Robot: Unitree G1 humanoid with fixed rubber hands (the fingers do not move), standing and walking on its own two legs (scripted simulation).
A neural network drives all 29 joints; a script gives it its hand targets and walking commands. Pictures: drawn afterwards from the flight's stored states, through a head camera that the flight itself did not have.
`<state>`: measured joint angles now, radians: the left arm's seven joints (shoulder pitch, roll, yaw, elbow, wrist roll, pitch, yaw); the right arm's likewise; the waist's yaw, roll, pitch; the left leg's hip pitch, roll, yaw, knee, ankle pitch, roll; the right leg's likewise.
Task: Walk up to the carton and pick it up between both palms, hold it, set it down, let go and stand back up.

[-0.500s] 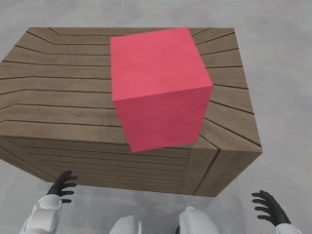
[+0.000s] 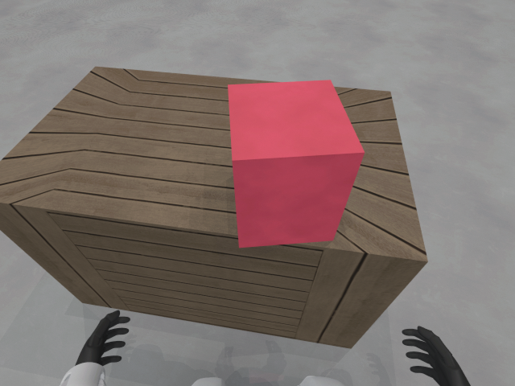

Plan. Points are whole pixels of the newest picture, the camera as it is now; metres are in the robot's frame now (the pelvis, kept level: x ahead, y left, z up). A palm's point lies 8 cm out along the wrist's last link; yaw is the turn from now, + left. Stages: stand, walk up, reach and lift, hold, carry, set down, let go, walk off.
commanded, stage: reach and lift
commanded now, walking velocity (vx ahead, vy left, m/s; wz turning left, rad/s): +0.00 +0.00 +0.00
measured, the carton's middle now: (283, 166) +0.50 -0.03 +0.03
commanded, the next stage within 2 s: none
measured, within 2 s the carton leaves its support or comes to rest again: neither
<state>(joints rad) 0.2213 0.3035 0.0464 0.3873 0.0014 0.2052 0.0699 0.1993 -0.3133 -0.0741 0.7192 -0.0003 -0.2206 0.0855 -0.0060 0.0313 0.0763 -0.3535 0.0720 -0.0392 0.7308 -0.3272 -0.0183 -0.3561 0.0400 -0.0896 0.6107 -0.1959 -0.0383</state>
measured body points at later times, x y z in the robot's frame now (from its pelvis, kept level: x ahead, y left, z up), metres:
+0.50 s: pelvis -0.01 -0.03 +0.01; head -0.03 -0.03 +0.46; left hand +0.18 +0.22 -0.01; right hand +0.22 -0.26 -0.02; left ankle -0.03 +0.10 -0.72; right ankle +0.08 -0.09 -0.72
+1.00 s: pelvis +0.02 -0.02 +0.02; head +0.03 -0.02 +0.47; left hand +0.22 +0.20 +0.03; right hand +0.24 -0.23 +0.02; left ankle -0.03 +0.10 -0.72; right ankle +0.08 -0.09 -0.72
